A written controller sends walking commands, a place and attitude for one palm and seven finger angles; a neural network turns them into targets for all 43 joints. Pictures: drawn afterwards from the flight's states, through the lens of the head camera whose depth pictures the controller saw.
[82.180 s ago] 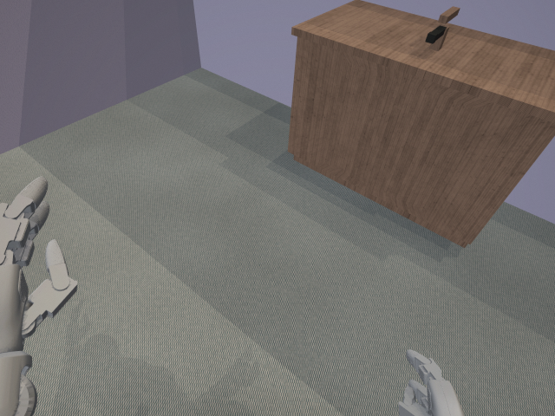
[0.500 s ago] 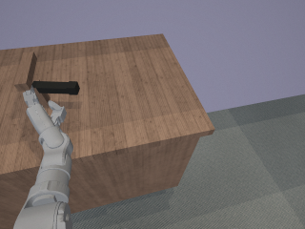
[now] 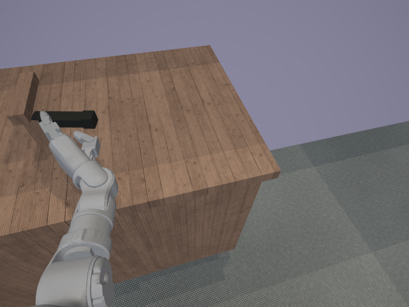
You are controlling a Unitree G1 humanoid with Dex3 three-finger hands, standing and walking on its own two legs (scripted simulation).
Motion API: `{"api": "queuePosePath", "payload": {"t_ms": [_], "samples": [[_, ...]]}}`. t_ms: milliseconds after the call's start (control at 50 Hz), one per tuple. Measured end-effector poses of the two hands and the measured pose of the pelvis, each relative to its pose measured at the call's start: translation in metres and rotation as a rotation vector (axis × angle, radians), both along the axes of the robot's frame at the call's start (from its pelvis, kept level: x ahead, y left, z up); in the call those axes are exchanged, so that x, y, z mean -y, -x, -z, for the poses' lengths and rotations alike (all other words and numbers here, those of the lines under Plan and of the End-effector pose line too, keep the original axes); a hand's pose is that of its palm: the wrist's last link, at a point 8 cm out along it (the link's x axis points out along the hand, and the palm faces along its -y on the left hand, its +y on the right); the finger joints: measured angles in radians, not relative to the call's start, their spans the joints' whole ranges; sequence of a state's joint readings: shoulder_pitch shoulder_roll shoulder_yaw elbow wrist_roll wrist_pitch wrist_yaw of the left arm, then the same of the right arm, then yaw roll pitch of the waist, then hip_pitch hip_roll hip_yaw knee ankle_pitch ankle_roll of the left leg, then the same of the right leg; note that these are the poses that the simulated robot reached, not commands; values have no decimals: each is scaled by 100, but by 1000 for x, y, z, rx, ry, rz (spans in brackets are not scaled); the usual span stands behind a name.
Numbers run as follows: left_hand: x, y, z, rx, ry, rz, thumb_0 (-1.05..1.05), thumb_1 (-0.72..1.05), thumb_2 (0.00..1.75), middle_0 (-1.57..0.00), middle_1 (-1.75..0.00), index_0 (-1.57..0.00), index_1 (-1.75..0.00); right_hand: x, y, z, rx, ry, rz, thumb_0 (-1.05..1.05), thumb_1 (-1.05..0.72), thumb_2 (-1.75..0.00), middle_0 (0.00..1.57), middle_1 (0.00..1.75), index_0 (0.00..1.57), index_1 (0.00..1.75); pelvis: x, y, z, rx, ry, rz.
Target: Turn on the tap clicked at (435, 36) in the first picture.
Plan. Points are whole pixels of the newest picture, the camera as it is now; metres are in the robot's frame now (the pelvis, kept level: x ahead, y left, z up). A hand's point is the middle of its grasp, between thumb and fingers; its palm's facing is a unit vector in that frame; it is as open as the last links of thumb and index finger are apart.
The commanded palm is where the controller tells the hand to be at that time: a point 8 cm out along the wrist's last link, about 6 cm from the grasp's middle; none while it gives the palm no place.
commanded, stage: push the lever round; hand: left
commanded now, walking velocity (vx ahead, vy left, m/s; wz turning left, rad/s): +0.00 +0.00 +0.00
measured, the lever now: (89, 119) +0.49 +0.25 +0.09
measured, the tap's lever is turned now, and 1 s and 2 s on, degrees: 75 84 86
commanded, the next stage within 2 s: lift the hand up off the lever in 1.42 s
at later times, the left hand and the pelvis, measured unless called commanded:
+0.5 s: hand (105, 131) +0.46 +0.21 +0.08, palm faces +0.78 -0.61 -0.08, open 8.1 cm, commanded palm +0.41 +0.22 +0.08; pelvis +0.00 -0.01 +0.00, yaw +0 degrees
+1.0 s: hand (110, 125) +0.48 +0.20 +0.08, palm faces +0.81 -0.58 -0.09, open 7.9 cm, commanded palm +0.43 +0.20 +0.08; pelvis +0.00 -0.01 -0.01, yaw +1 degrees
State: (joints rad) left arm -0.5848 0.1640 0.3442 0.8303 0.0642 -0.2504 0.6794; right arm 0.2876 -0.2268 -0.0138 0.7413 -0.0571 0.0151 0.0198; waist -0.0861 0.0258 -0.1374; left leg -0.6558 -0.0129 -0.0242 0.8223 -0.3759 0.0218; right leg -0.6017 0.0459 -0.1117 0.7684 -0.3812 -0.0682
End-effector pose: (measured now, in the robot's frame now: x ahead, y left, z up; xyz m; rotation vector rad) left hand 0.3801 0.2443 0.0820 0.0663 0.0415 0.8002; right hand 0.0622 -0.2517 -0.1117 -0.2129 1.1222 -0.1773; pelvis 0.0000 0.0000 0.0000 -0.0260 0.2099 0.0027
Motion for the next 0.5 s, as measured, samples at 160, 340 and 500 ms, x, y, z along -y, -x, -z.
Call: {"api": "queuePosePath", "payload": {"t_ms": [160, 340, 500], "samples": [[9, -10, -2, -10, 8, -32, 2, 89, 90, -15, -15, -12, -14, 1, 6, 2, -23, -6, 3, 1, -90, -90, 20, 30, 20, 30, 2, 0, 1, -12, -2, 1], [17, -19, -2, -14, 15, -75, 2, 90, 91, -15, -15, -10, -13, 3, 13, 6, -59, -15, 1, 1, -90, -90, 20, 30, 20, 30, 4, -2, 2, -26, -3, -1], [21, -23, -3, -25, 17, -109, 2, 90, 91, -15, -15, -10, -13, 4, 16, 7, -77, -21, 2, 1, -90, -90, 20, 30, 20, 30, 6, -3, 3, -33, -3, -4]]}}
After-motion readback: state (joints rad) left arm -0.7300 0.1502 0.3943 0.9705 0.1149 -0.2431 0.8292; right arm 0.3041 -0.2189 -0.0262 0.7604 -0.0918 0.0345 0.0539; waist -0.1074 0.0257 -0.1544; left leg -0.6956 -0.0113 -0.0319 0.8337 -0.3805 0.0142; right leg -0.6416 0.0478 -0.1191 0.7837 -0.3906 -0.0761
